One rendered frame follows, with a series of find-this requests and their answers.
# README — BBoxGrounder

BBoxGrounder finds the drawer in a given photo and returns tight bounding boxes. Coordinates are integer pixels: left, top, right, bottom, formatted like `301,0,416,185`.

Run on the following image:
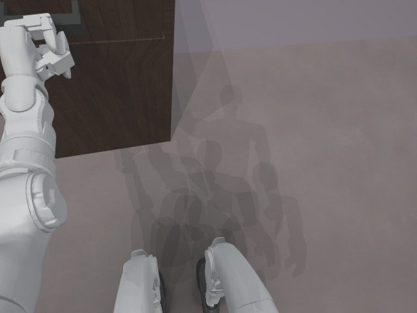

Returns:
0,0,163,45

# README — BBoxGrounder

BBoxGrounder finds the left robot forearm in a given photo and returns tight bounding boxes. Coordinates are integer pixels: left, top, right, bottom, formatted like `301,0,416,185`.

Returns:
0,75,57,182

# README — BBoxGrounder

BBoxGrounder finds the cabinet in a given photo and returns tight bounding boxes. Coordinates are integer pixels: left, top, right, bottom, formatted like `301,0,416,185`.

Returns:
0,0,175,158

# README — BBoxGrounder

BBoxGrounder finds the handle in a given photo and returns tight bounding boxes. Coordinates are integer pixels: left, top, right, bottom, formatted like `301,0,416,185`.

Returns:
0,0,85,37

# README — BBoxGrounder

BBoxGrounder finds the robot left shin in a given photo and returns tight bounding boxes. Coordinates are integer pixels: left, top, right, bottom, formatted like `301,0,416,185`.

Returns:
123,250,162,313

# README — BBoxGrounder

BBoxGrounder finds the robot left hand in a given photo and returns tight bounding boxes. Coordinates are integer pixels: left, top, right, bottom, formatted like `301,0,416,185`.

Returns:
0,13,75,85

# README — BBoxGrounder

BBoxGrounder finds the right robot foot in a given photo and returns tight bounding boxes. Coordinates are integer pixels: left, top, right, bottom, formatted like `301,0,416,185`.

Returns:
196,258,220,313

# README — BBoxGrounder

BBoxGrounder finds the robot left upper arm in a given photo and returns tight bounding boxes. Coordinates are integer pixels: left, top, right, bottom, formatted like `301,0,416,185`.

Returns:
0,172,67,313

